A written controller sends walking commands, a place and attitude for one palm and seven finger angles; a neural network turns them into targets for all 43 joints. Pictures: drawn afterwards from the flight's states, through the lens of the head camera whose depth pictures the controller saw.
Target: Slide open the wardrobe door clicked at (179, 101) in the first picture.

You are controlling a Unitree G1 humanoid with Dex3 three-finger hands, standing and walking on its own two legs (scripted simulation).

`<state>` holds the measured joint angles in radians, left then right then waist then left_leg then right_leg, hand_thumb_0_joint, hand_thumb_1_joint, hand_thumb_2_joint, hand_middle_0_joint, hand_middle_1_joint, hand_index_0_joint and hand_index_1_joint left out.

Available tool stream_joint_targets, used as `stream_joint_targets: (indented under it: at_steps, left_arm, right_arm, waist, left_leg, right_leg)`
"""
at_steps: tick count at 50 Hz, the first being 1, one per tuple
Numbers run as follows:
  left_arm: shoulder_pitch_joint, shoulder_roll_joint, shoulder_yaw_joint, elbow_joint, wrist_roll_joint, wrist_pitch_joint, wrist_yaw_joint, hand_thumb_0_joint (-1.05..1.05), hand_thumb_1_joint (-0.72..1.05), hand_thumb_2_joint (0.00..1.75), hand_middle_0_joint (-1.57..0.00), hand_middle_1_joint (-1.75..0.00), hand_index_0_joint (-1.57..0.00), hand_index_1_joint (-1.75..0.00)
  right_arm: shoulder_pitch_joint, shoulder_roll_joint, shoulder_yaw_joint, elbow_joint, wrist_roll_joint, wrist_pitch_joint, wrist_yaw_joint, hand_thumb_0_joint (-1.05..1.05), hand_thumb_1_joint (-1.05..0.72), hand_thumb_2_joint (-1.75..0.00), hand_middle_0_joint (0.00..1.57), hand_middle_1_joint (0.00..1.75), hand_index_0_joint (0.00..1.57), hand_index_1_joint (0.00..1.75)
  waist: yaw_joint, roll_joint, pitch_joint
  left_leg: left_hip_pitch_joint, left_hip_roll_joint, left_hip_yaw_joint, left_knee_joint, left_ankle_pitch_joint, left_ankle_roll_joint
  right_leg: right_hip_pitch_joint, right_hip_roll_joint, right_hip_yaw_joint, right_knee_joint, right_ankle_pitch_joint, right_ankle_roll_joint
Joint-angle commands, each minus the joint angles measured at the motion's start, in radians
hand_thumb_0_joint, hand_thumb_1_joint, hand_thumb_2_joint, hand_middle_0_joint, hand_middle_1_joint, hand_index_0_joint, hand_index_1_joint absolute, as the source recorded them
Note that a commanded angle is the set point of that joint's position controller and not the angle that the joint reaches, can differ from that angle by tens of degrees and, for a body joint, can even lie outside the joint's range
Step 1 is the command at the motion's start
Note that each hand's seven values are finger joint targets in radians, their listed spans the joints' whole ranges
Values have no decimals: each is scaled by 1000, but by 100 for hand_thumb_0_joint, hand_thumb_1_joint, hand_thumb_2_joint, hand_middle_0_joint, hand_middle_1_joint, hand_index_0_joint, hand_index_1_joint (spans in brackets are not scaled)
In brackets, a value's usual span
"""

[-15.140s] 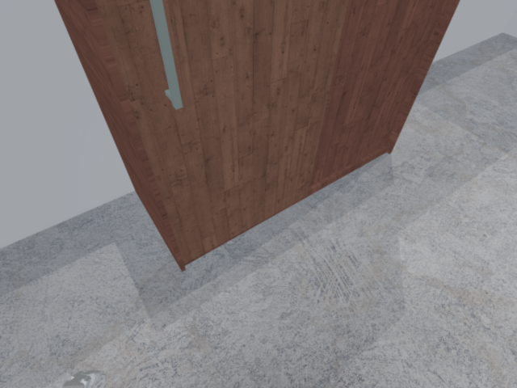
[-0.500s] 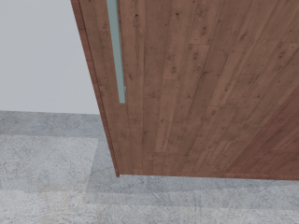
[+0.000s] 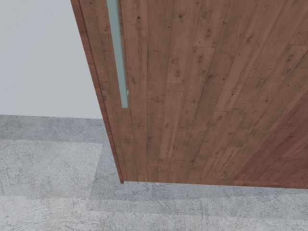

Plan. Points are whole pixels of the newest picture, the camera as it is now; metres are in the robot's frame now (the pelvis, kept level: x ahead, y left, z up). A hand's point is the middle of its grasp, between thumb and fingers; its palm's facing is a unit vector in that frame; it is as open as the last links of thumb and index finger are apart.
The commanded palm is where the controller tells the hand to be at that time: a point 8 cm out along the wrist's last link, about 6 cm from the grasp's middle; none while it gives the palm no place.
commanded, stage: raise the hand with hooked fingers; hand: left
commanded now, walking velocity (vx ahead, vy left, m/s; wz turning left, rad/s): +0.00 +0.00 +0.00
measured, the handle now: (121, 59) +0.50 +0.13 +0.20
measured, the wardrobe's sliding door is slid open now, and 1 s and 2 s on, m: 0.00 0.00 0.00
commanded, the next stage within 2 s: none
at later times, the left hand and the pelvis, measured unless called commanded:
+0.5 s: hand (65, 222) +0.14 +0.21 +0.01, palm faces +0.14 -0.99 -0.05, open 9.2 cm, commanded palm +0.13 +0.26 +0.02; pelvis -0.04 -0.02 -0.05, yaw +3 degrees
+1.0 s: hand (39, 180) +0.19 +0.25 +0.10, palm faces +0.06 -1.00 -0.06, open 12.2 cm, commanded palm +0.16 +0.30 +0.12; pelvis -0.03 +0.00 -0.02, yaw +2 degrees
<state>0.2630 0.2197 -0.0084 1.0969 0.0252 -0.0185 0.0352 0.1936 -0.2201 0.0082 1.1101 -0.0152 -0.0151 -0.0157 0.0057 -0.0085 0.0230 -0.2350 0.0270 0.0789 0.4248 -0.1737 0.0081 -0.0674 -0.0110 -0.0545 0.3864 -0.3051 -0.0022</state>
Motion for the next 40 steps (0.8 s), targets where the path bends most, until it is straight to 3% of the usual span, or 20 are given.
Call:
stream_joint_targets:
  at_steps: [1,2,3,4,5,7,8,9,11,13,14,17,18,20,23,26,28,33,38,40]
  left_arm:
    - [-147,289,200,-1296,-125,-209,50,0,85,88,-20,-33,-20,-33]
    - [178,-29,31,-1051,-157,-102,50,0,83,87,-21,-34,-21,-34]
    - [153,-46,44,-1059,-174,-81,40,0,81,86,-21,-36,-21,-36]
    - [-19,54,119,-1204,-194,-143,30,0,78,85,-21,-37,-21,-37]
    - [18,108,188,-1158,-201,-199,10,0,76,84,-21,-39,-21,-39]
    - [166,57,234,-973,-233,-325,-73,0,71,82,-21,-42,-21,-42]
    - [284,41,253,-869,-240,-387,-134,0,69,81,-22,-43,-22,-43]
    - [296,36,259,-857,-263,-463,-201,0,67,80,-22,-45,-22,-45]
    - [287,76,278,-882,-296,-590,-351,0,62,78,-22,-48,-22,-48]
    - [312,177,380,-902,-337,-566,-439,0,57,76,-22,-51,-22,-51]
    - [246,183,372,-1007,-371,-528,-460,0,55,75,-22,-53,-22,-53]
    - [89,201,389,-1195,-417,-439,-434,0,48,72,-23,-57,-23,-57]
    - [22,208,384,-1248,-415,-439,-413,0,46,71,-23,-58,-23,-58]
    - [-67,201,342,-1347,-386,-463,-372,0,41,69,-24,-62,-24,-62]
    - [-140,203,284,-1373,-355,-481,-357,0,34,66,-24,-66,-24,-66]
    - [-102,231,302,-1290,-350,-430,-386,0,27,63,-25,-70,-25,-70]
    - [-69,280,363,-1224,-365,-365,-409,0,22,61,-25,-74,-25,-74]
    - [-41,309,453,-1234,-417,-257,-410,0,11,56,-26,-81,-26,-81]
    - [-62,301,459,-1274,-433,-232,-402,0,-1,51,-27,-88,-27,-88]
    - [-83,303,453,-1286,-429,-214,-412,0,-6,49,-27,-92,-27,-92]
  right_arm:
    - [-18,-166,-35,-398,58,-234,-75,0,-90,-90,20,30,20,30]
    - [6,-100,-25,-353,72,-256,-78,0,-90,-90,20,30,20,30]
    - [63,-126,-50,-375,80,-262,-68,0,-90,-90,20,30,20,30]
    - [5,-159,-64,-449,71,-266,-66,0,-90,-90,20,30,20,30]
    - [5,-165,-77,-461,50,-266,-74,0,-90,-90,20,30,20,30]
    - [-29,-154,-86,-490,29,-257,-70,0,-90,-90,20,30,20,30]
    - [-42,-143,-92,-511,33,-256,-55,0,-90,-90,20,30,20,30]
    - [-63,-142,-92,-525,29,-253,-37,0,-90,-90,20,30,20,30]
    - [-92,-148,-101,-577,35,-260,-12,0,-90,-90,20,30,20,30]
    - [-99,-160,-107,-645,52,-254,-10,0,-90,-90,20,30,20,30]
    - [-116,-163,-99,-689,60,-250,-18,0,-90,-90,20,30,20,30]
    - [-80,-143,-83,-719,66,-246,-56,0,-90,-90,20,30,20,30]
    - [-55,-144,-78,-708,59,-249,-65,0,-90,-90,20,30,20,30]
    - [-32,-141,-69,-689,53,-262,-79,0,-90,-90,20,30,20,30]
    - [-10,-151,-54,-655,49,-291,-92,0,-90,-90,20,30,20,30]
    - [-13,-157,-46,-633,58,-305,-100,0,-90,-90,20,30,20,30]
    - [-24,-162,-44,-632,64,-307,-103,0,-90,-90,20,30,20,30]
    - [-51,-147,-30,-655,66,-308,-99,0,-90,-90,20,30,20,30]
    - [-36,-152,-26,-658,66,-327,-85,0,-90,-90,20,30,20,30]
    - [-30,-157,-25,-659,69,-333,-82,0,-90,-90,20,30,20,30]
  waist:
    - [19,319,-396]
    - [-42,248,-286]
    - [-38,165,-196]
    - [-62,70,-94]
    - [-58,-36,-89]
    - [-19,-206,-28]
    - [30,-187,-9]
    - [39,-189,-41]
    - [47,-109,-129]
    - [73,-12,-216]
    - [66,14,-265]
    - [24,25,-282]
    - [-1,3,-246]
    - [-33,57,-219]
    - [-59,90,-172]
    - [-45,81,-165]
    - [-11,78,-176]
    - [41,40,-218]
    - [41,5,-214]
    - [36,53,-221]
  left_leg:
    - [434,40,-83,-1,416,26]
    - [360,42,-79,-7,415,29]
    - [248,28,-99,17,347,13]
    - [133,21,-101,57,171,10]
    - [53,0,-91,93,77,14]
    - [-120,-8,-87,178,12,4]
    - [-195,-22,-78,218,-4,-4]
    - [-261,-23,-72,271,-26,-11]
    - [-335,-28,-60,364,-49,-12]
    - [-335,-36,-38,393,-49,-3]
    - [-322,-44,-30,396,-65,4]
    - [-275,-31,-46,399,-100,18]
    - [-267,-20,-65,400,-108,20]
    - [-226,-9,-78,391,-110,28]
    - [-191,1,-104,367,-104,34]
    - [-180,-1,-108,331,-110,34]
    - [-168,-3,-107,310,-82,32]
    - [-110,-5,-105,243,-4,26]
    - [-57,-8,-98,202,41,28]
    - [-33,-11,-91,187,41,27]
  right_leg:
    - [-189,-6,-10,136,255,-38]
    - [-257,11,-47,168,170,-21]
    - [-269,3,-57,166,128,-11]
    - [-318,6,-57,115,114,-6]
    - [-350,14,-56,106,88,-4]
    - [-469,29,-66,179,24,2]
    - [-480,23,-52,220,28,-4]
    - [-527,21,-41,280,20,-5]
    - [-552,6,6,358,35,-9]
    - [-486,-13,67,351,33,-10]
    - [-463,-22,89,329,-1,1]
    - [-485,-25,123,270,-63,28]
    - [-511,-16,123,263,-76,30]
    - [-545,-6,112,251,-93,21]
    - [-558,16,81,260,-73,3]
    - [-523,12,76,225,-76,4]
    - [-466,9,86,203,-43,7]
    - [-353,8,57,176,67,14]
    - [-330,25,24,165,157,18]
    - [-334,25,15,159,162,15]
